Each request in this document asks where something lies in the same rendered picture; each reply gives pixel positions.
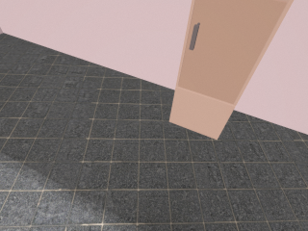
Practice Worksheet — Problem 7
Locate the cupboard door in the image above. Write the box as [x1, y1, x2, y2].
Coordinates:
[178, 0, 287, 104]

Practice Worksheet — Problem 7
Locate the handle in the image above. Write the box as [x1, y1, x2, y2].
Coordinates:
[189, 22, 200, 50]

